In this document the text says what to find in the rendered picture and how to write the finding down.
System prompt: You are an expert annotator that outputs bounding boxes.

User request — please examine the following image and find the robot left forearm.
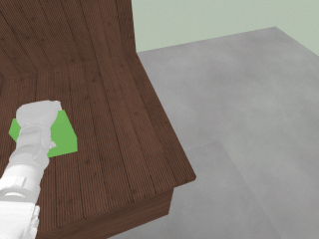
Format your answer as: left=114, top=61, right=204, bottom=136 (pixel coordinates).
left=0, top=122, right=51, bottom=204

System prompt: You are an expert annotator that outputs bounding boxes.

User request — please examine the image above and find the robot left hand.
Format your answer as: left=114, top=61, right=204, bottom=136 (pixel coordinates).
left=16, top=100, right=62, bottom=149

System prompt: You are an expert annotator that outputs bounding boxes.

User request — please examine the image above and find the table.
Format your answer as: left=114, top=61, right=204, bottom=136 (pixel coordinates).
left=0, top=0, right=196, bottom=239

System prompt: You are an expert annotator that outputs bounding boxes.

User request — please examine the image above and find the sponge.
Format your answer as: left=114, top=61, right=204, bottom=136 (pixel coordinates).
left=9, top=110, right=78, bottom=157

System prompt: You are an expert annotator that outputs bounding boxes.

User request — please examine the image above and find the left robot upper arm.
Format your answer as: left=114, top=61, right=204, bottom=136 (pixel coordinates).
left=0, top=201, right=40, bottom=239

